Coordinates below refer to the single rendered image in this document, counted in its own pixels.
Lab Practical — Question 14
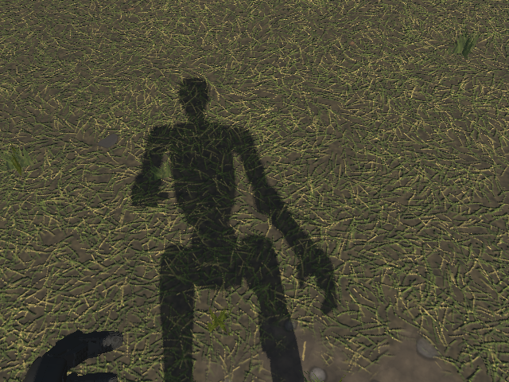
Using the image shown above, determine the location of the robot left hand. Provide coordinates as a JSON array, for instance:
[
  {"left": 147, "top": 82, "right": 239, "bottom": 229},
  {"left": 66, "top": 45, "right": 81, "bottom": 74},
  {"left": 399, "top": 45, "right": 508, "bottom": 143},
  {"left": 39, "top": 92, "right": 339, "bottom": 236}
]
[{"left": 23, "top": 330, "right": 123, "bottom": 382}]

